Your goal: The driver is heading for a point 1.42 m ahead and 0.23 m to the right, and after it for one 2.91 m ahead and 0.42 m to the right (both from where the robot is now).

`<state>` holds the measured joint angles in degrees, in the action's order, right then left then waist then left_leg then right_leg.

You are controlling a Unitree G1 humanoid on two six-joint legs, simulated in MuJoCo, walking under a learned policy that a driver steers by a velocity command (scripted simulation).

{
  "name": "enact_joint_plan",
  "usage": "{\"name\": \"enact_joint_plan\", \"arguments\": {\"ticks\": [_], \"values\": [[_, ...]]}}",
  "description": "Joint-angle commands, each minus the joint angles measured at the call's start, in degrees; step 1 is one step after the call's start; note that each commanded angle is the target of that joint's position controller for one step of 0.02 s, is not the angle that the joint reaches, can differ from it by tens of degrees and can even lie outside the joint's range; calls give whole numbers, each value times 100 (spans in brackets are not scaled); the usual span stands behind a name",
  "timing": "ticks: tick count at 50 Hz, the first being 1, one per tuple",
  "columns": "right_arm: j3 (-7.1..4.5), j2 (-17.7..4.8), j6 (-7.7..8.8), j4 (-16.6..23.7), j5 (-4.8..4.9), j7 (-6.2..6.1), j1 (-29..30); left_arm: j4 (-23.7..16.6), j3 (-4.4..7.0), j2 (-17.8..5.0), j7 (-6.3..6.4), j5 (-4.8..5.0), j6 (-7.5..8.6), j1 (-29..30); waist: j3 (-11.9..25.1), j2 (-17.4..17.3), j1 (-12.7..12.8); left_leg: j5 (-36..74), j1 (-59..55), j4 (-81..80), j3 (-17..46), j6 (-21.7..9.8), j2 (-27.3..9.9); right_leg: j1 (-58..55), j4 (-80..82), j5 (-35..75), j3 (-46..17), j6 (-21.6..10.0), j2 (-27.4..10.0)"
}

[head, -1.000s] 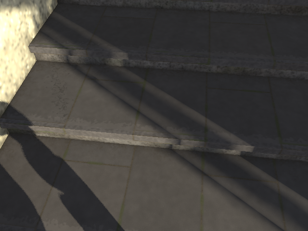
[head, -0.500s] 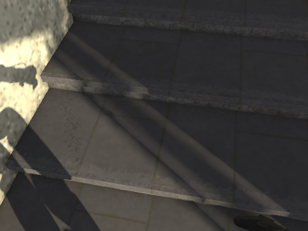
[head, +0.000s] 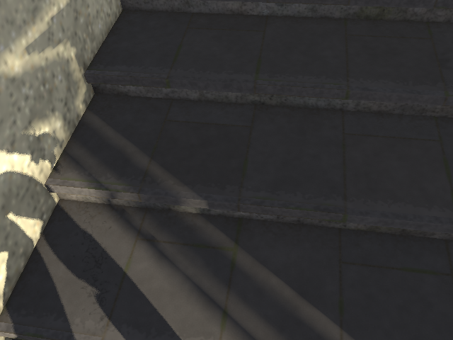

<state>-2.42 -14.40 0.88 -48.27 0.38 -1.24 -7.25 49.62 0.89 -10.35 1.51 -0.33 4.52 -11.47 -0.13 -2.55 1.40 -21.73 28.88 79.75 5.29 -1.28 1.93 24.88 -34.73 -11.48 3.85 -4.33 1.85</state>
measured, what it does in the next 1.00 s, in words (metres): climbs: left foot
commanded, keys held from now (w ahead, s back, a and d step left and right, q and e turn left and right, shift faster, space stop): no key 1.00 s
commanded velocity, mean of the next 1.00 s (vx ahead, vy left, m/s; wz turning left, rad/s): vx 0.01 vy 0.00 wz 0.00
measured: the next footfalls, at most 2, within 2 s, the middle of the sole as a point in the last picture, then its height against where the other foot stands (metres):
left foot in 0.18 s outside the picture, level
left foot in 1.82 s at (208, 301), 0.11 m higher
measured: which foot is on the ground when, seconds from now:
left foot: up 0.00-0.16, down 0.18-1.00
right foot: down 0.00-1.00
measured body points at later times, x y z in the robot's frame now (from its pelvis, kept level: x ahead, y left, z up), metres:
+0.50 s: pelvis +0.06 +0.03 +0.02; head +0.07 +0.03 +0.47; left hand +0.12 +0.28 -0.12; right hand +0.11 -0.21 -0.13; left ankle +0.06 +0.15 -0.72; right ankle +0.07 -0.08 -0.72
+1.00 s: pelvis +0.07 +0.04 +0.02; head +0.08 +0.03 +0.47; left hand +0.13 +0.28 -0.13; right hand +0.09 -0.21 -0.13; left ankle +0.06 +0.15 -0.72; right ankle +0.07 -0.08 -0.72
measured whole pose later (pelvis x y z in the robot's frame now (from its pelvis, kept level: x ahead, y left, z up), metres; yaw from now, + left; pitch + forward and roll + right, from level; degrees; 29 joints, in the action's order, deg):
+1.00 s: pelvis +0.07 +0.04 +0.02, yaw -1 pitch +0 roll +0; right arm -1.8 -11.6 -0.2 -61.4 -0.5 -2.4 -14.2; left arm 63.0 1.8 -11.6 2.4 -0.3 0.1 -9.7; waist -1.1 -0.3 0.3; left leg -13.5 8.1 22.0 -0.6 -0.7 0.5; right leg 10.3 -22.5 -11.8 1.1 -0.3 -0.3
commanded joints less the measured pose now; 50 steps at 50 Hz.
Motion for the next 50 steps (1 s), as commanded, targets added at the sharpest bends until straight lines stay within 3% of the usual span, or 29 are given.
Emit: {"name": "enact_joint_plan", "arguments": {"ticks": [1, 2, 3, 4, 5, 6, 7, 8, 9, 10, 11, 12, 13, 15, 17, 20, 31, 43, 50], "values": [[-62, -231, 6, 154, -26, -95, -586, -82, 79, -301, 65, -33, 44, -32, 358, 575, -278, 305, -34, -1041, 121, 225, -371, -764, 1678, 1577, -1230, -933, -1111], [-58, -215, -20, 178, -34, -121, -567, -88, 118, -414, 92, -38, 12, 17, 390, 623, -298, 304, -132, -1534, 16, 353, -426, -771, 1715, 1605, -1136, -994, -1109], [103, 157, -89, 280, 47, -159, -452, -157, 139, -507, 139, -19, -134, 348, 304, 904, -405, -794, -403, -3220, -309, 431, -432, -618, 1822, 945, -864, -864, -931], [138, 177, -132, 289, 68, -181, -169, -161, 230, -724, 167, 35, -244, 254, 241, 1018, -139, -906, -572, -3883, -551, 526, -274, -679, 1935, 127, -908, -837, -831], [104, 56, -162, 206, 80, -187, -193, -129, 301, -913, 189, 65, -328, 132, 320, 1058, -45, -294, -767, -4437, -697, 574, -189, -773, 1939, -503, -1074, -810, -878], [27, -154, -195, -22, 1, -150, -556, -205, 294, -967, 155, -7, -323, 243, 633, 981, -96, 691, -1468, -4711, -814, 495, -142, -571, 1906, -625, -1170, -805, -1129], [-32, -283, -223, -138, -52, -103, -772, -159, 284, -927, 123, 22, -286, 265, 601, 973, -186, 1204, -1932, -5018, -783, 325, -170, -206, 1900, -1012, -1172, -713, -1152], [-63, -365, -235, -137, -141, -69, -822, -32, 239, -735, 89, 51, -248, 162, 417, 885, -283, 1371, -2244, -5353, -579, 82, -301, 200, 1884, -1551, -1099, -445, -1011], [-71, -490, -218, -90, -250, -60, -860, 78, 184, -512, 45, 16, -227, 103, 213, 550, -272, 1086, -2318, -5724, 3, -203, -754, 511, 1522, -1822, -927, -124, -766], [-96, -717, -187, 8, -246, -94, -585, 113, 169, -341, 43, 1, -250, -93, 76, -193, 71, -301, -1486, -6193, 570, -564, -1167, 171, 1203, -1513, -472, 159, -349], [-53, -440, -126, 0, -205, -95, -299, 145, 145, -290, 87, -58, -296, 19, -2, -657, 97, -1693, -434, -6756, 807, -706, -1224, -839, 912, -848, -310, 290, -188], [-4, -263, -66, -5, -203, -108, -49, 135, 169, -389, 117, -89, -307, 101, -187, -792, 139, -1818, -156, -6942, 719, -547, -1039, -1191, 935, -476, -389, 309, -202], [4, -222, -9, -101, -215, -105, -15, 205, 195, -487, 138, -87, -306, 85, -174, -783, 162, -1369, -224, -6878, 513, -347, -879, -1362, 1074, -261, -438, 268, -274], [-11, -238, 99, -272, -169, -93, -261, 361, 243, -686, 130, -68, -288, -59, -38, -333, 101, -380, -645, -6577, 180, -162, -688, -1440, 1275, -96, -530, 148, -408], [-32, -275, 122, -454, -106, -107, -602, 489, 242, -650, 85, -23, -270, -57, 26, 46, -11, 341, -1088, -6328, -34, -154, -570, -1327, 1427, -6, -585, 81, -453], [-38, -257, 94, -580, -101, -123, -759, 612, 239, -626, 69, -12, -264, -1, 108, 208, -97, 1006, -1393, -6188, -163, -209, -521, -1383, 1503, 336, -594, 85, -478], [-64, -296, 12, -900, -80, -115, -880, 914, 221, -701, 96, -2, -348, -5, 196, 257, -106, 2216, -1790, -6058, -336, -178, -467, -1736, 1374, 1293, -521, 105, -479], [-41, -278, -75, -1124, -90, -131, -945, 1133, 191, -721, 100, 23, -399, 51, 23, 253, -110, 2111, -1856, -6076, -400, -141, -429, -1738, 1424, 1230, -492, 158, -476], [-33, -291, -70, -1230, -79, -136, -982, 1204, 172, -716, 107, -10, -415, 79, -72, 230, -109, 1764, -1781, -6168, -400, -134, -420, -1688, 1502, 896, -491, 164, -463]]}}
Velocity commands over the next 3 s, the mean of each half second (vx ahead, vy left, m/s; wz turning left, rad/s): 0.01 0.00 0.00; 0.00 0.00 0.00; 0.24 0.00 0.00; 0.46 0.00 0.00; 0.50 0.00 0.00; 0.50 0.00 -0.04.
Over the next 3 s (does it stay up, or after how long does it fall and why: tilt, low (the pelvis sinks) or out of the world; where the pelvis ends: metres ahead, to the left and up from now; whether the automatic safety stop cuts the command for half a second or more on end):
stays up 1.03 -0.03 0.24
